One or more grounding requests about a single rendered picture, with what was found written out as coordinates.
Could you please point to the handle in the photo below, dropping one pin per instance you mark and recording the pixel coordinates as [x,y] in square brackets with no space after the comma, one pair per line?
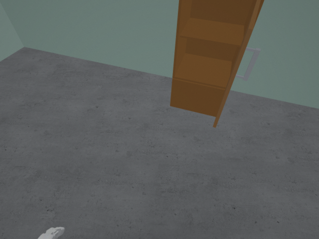
[251,64]

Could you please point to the cupboard door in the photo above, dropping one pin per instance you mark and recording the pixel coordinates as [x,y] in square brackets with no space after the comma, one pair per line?
[238,59]

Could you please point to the robot left hand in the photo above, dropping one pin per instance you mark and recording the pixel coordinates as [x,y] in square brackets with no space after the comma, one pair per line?
[52,233]

